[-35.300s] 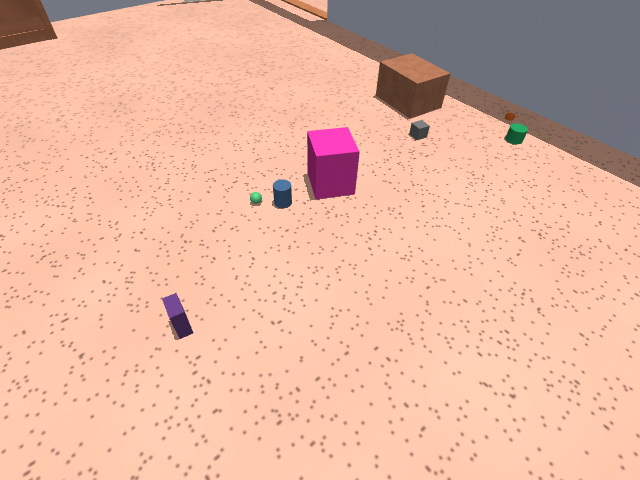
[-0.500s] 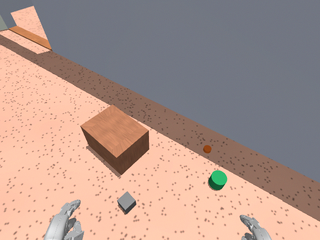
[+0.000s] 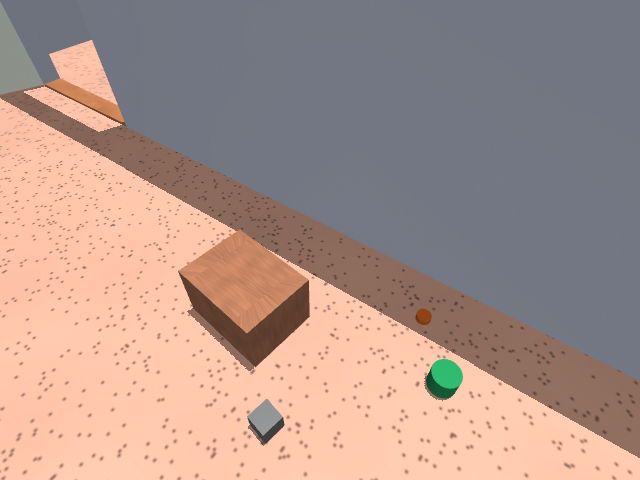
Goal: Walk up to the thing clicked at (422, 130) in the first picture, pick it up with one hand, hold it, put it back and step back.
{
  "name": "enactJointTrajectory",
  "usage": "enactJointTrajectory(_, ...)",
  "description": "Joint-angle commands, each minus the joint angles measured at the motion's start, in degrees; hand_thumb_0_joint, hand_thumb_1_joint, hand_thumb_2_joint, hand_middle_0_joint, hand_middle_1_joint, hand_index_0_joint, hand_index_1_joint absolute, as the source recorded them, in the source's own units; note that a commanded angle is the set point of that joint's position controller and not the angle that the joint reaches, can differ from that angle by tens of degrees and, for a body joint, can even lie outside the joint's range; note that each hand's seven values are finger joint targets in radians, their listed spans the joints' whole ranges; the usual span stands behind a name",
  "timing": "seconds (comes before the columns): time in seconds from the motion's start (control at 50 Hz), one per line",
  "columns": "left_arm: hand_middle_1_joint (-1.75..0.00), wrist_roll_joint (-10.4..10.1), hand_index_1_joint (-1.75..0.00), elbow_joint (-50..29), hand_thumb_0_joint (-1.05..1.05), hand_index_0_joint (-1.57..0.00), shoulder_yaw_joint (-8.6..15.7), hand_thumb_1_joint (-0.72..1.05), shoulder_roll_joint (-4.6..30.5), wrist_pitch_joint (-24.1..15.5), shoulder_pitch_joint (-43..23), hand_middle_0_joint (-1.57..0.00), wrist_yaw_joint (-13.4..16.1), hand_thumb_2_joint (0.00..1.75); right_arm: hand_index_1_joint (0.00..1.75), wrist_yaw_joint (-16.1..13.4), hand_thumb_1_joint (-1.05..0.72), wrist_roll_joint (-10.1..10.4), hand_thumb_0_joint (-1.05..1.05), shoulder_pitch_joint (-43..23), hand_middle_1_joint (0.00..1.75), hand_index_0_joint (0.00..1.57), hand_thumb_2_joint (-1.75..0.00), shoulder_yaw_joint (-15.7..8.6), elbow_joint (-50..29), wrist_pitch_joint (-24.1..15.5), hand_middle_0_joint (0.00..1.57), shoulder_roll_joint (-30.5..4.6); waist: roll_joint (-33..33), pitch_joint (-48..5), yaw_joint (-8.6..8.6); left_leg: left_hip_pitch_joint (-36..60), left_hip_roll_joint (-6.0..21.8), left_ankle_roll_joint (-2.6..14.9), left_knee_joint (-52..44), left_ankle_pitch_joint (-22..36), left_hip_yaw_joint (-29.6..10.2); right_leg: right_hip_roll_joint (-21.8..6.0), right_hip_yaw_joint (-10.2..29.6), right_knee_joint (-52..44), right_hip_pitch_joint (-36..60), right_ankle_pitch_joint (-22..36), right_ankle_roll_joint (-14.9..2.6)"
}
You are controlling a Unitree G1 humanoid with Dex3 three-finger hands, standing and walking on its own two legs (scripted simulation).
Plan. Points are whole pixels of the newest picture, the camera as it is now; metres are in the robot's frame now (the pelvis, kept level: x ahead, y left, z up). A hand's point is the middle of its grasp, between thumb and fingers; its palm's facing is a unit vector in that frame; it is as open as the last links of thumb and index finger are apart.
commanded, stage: stand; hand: left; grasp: from above
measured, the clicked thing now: (266, 421) +0.45 +0.17 -0.73
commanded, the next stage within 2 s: step back in 1.90 s
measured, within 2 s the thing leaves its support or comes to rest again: neither
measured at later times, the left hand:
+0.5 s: hand out of the picture +0.05 +0.23 -0.15, palm faces +0.02 -0.94 -0.34, open 7.4 cm
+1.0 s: hand out of the picture +0.08 +0.23 -0.15, palm faces +0.02 -0.94 -0.34, open 7.4 cm
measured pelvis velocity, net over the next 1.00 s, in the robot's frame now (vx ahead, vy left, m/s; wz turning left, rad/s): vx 0.01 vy -0.01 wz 0.00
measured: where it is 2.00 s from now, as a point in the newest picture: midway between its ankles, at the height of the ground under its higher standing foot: outside the picture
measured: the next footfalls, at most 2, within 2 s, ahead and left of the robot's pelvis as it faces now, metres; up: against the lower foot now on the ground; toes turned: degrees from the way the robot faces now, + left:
none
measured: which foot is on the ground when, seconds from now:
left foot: down 0.00-1.00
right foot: down 0.00-1.00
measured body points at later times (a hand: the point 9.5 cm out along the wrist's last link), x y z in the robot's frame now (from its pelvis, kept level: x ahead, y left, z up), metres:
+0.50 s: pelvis +0.00 -0.01 +0.01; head +0.00 -0.02 +0.46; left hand +0.05 +0.28 -0.13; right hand +0.06 -0.30 -0.13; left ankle +0.01 +0.12 -0.74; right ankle +0.01 -0.14 -0.74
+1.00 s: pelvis +0.01 -0.01 +0.01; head +0.02 -0.02 +0.46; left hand +0.08 +0.28 -0.12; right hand +0.08 -0.30 -0.13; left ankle +0.01 +0.12 -0.74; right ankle +0.01 -0.14 -0.74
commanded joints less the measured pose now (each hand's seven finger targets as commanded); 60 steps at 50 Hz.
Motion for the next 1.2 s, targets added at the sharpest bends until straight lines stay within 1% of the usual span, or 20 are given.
enactJointTrajectory(0.0,-0.3,-0.06,-0.3,-1.47,0.0,-0.2,2.19,0.9,11.29,-1.59,-2.84,-0.2,0.82,0.9,0.3,-0.69,-0.9,0.3,0.0,-2.61,0.3,0.2,-0.9,-2.46,-2.3,-1.18,0.2,-11.54,-0.32,-1.03,-0.68,-0.37,4.97,2.0,-9.72,2.66,-5.57,-3.05,4.04,-7.83,1.04,3.05,-2.45)
enactJointTrajectory(0.02,-0.3,-0.02,-0.3,-0.8,0.0,-0.2,2.01,0.9,10.97,-1.62,-2.67,-0.2,0.82,0.9,0.3,-0.59,-0.9,0.38,0.0,-2.66,0.3,0.2,-0.9,-2.45,-1.8,-1.05,0.2,-11.55,-0.35,-0.56,-0.58,0.37,4.97,1.87,-9.76,2.12,-5.56,-2.97,3.99,-8.45,0.78,1.84,-2.32)
enactJointTrajectory(0.06,-0.3,-0.16,-0.3,0.01,0.0,-0.2,2.05,0.9,11.36,-1.86,-3.44,-0.2,0.84,0.9,0.3,-0.57,-0.9,0.34,0.0,-2.74,0.3,0.2,-0.9,-2.41,-1.21,-0.97,0.2,-11.52,-1.31,-1.65,-0.79,0.91,5.19,2.09,-9.5,4.51,-5.03,-3.76,4.63,-9.51,2.18,3.8,-2.34)
enactJointTrajectory(0.08,-0.3,-0.06,-0.3,0.33,0.0,-0.2,1.9,0.9,11.34,-1.93,-3.43,-0.2,0.81,0.9,0.3,-0.5,-0.9,0.38,0.0,-2.93,0.3,0.2,-0.9,-2.33,-0.87,-0.93,0.2,-11.53,-1.23,-1.12,-0.73,1.41,4.94,1.78,-9.93,4.45,-5.06,-3.45,4.31,-10.05,1.6,3.03,-2.1)
enactJointTrajectory(0.16,-0.3,-0.28,-0.3,1.76,0.0,-0.2,1.96,0.9,11.63,-1.79,-4.08,-0.2,0.74,0.9,0.3,-0.39,-0.9,0.35,0.0,-3.61,0.3,0.2,-0.9,-2.13,0.04,-0.77,0.2,-11.75,-0.52,-0.3,-0.6,0.49,5.28,1.82,-11.18,2.61,-5.26,-3.75,4.51,-10.91,2.53,2.13,-2.12)
enactJointTrajectory(0.26,-0.3,-0.41,-0.3,2.85,0.0,-0.2,2.13,0.9,12.35,-2.11,-5.3,-0.2,0.68,0.9,0.3,-0.29,-0.9,0.43,0.0,-3.72,0.3,0.2,-0.9,-1.64,0.95,-0.92,0.2,-11.4,-1.13,-1.59,-0.6,1.72,5.39,1.65,-11.27,6.97,-4.72,-4.25,4.74,-11.47,4.44,5.89,-1.98)
enactJointTrajectory(0.34,-0.3,-0.43,-0.3,3.34,0.0,-0.2,2.05,0.9,12.59,-1.96,-5.74,-0.2,0.5,0.9,0.3,-0.31,-0.9,0.5,0.0,-4.07,0.3,0.2,-0.9,-1.63,1.48,-0.87,0.2,-12.19,-0.54,-0.66,-0.49,1.76,5.62,1.51,-12.07,5.99,-4.76,-4.0,4.55,-12.32,3.75,3.47,-2.17)
enactJointTrajectory(0.4,-0.3,-0.61,-0.3,3.62,0.0,-0.2,2.26,0.9,13.18,-1.93,-6.69,-0.2,0.47,0.9,0.3,-0.28,-0.9,0.5,0.0,-3.61,0.3,0.2,-0.9,-1.36,1.96,-0.71,0.2,-12.04,-0.3,-1.0,-0.77,1.05,5.84,1.65,-12.21,5.18,-4.55,-4.4,4.95,-12.39,4.8,4.22,-2.26)
enactJointTrajectory(0.44,-0.3,-0.55,-0.3,4.06,0.0,-0.2,2.05,0.9,12.88,-1.85,-6.11,-0.2,0.34,0.9,0.3,-0.28,-0.9,0.52,0.0,-4.26,0.3,0.2,-0.9,-1.37,1.89,-0.84,0.2,-12.5,-0.42,-0.88,-0.45,1.51,5.89,1.54,-12.55,5.56,-4.76,-4.13,4.62,-12.41,4.5,3.69,-2.24)
enactJointTrajectory(0.52,-0.3,-0.58,-0.3,4.08,0.0,-0.2,2.08,0.9,13.28,-1.79,-7.15,-0.2,0.12,0.9,0.3,-0.2,-0.9,0.61,0.0,-3.85,0.3,0.2,-0.9,-1.27,2.2,-0.82,0.2,-12.89,-0.12,-0.46,-0.73,0.47,5.82,1.29,-13.02,4.31,-4.7,-3.98,4.7,-12.62,4.43,2.41,-2.3)
enactJointTrajectory(0.56,-0.3,-0.71,-0.3,4.31,0.0,-0.2,2.13,0.9,13.32,-1.68,-7.26,-0.2,0.02,0.9,0.3,-0.25,-0.9,0.58,0.0,-4.12,0.3,0.2,-0.9,-1.17,2.34,-0.85,0.2,-13.14,0.73,-0.78,-0.74,0.08,6.0,1.41,-13.11,3.37,-4.82,-3.98,4.78,-12.28,4.84,3.16,-2.4)
enactJointTrajectory(0.7,-0.3,-0.88,-0.3,4.58,0.0,-0.2,1.96,0.9,13.0,-1.98,-7.58,-0.2,0.04,0.9,0.3,-0.31,-0.9,0.68,0.0,-4.42,0.3,0.2,-0.9,-1.01,2.6,-1.19,0.2,-13.51,-0.34,-3.79,-0.67,3.84,6.63,1.58,-11.95,12.05,-4.29,-4.55,4.56,-11.8,6.14,10.16,-2.47)
enactJointTrajectory(0.74,-0.3,-1.01,-0.3,4.25,0.0,-0.2,2.05,0.9,13.36,-1.99,-8.23,-0.2,0.01,0.9,0.3,-0.36,-0.9,0.62,0.0,-3.87,0.3,0.2,-0.9,-0.88,2.76,-1.19,0.2,-13.64,-0.47,-3.55,-0.98,3.31,6.59,1.55,-12.04,12.12,-3.97,-4.52,4.6,-11.91,6.31,10.98,-2.42)
enactJointTrajectory(0.82,-0.3,-0.96,-0.3,4.75,0.0,-0.2,1.85,0.9,13.06,-1.88,-7.9,-0.2,-0.07,0.9,0.3,-0.32,-0.9,0.72,0.0,-4.69,0.3,0.2,-0.9,-0.75,2.81,-1.11,0.2,-13.74,-0.88,-2.83,-0.68,3.69,6.74,1.44,-12.57,11.22,-4.31,-4.21,4.15,-12.14,5.53,8.73,-2.22)
enactJointTrajectory(0.88,-0.3,-0.92,-0.3,4.48,0.0,-0.2,2.01,0.9,13.5,-1.9,-8.7,-0.2,-0.06,0.9,0.3,-0.33,-0.9,0.7,0.0,-4.64,0.3,0.2,-0.9,-0.82,2.68,-1.05,0.2,-13.74,-0.98,-3.3,-1.0,3.78,6.74,1.39,-12.26,11.71,-4.0,-4.41,4.27,-12.29,5.76,9.96,-2.31)
enactJointTrajectory(0.92,-0.3,-0.97,-0.3,4.67,0.0,-0.2,1.99,0.9,13.61,-1.94,-8.59,-0.2,-0.09,0.9,0.3,-0.22,-0.9,0.77,0.0,-4.89,0.3,0.2,-0.9,-0.75,2.8,-1.02,0.2,-13.72,-0.87,-2.94,-0.88,3.6,6.76,1.41,-12.52,10.76,-4.02,-4.46,4.49,-12.59,5.96,8.78,-2.35)
enactJointTrajectory(0.96,-0.3,-1.09,-0.3,4.63,0.0,-0.2,1.96,0.9,13.54,-2.0,-8.64,-0.2,-0.16,0.9,0.3,-0.16,-0.9,0.77,0.0,-4.45,0.3,0.2,-0.9,-0.65,2.91,-1.03,0.2,-13.77,-0.86,-2.91,-1.07,3.02,6.7,1.43,-12.54,10.53,-3.95,-4.53,4.54,-12.52,6.38,9.66,-2.3)
enactJointTrajectory(1.1,-0.3,-1.18,-0.3,4.17,0.0,-0.2,2.17,0.9,13.94,-2.13,-8.95,-0.2,-0.2,0.9,0.3,-0.24,-0.9,0.78,0.0,-5.62,0.3,0.2,-0.9,-0.72,2.44,-1.3,0.2,-14.15,-0.1,-5.15,-0.96,4.86,7.11,1.48,-11.9,16.47,-3.58,-4.84,4.22,-11.4,7.72,15.8,-2.44)
enactJointTrajectory(1.14,-0.3,-1.16,-0.3,4.15,0.0,-0.2,2.09,0.9,13.82,-2.11,-8.81,-0.2,-0.21,0.9,0.3,-0.22,-0.9,0.81,0.0,-5.75,0.3,0.2,-0.9,-0.56,2.49,-1.34,0.2,-14.06,-0.41,-4.32,-0.75,4.72,7.08,1.37,-12.33,16.1,-3.75,-4.54,3.91,-11.57,6.99,14.5,-2.26)
enactJointTrajectory(1.18,-0.3,-1.13,-0.3,4.07,0.0,-0.2,2.12,0.9,13.94,-2.1,-9.39,-0.2,-0.32,0.9,0.3,-0.24,-0.9,0.77,0.0,-5.19,0.3,0.2,-0.9,-0.5,2.58,-1.24,0.2,-14.13,-0.84,-3.77,-1.16,3.97,7.09,1.34,-12.57,13.41,-3.59,-4.61,4.31,-12.04,6.65,12.03,-2.23)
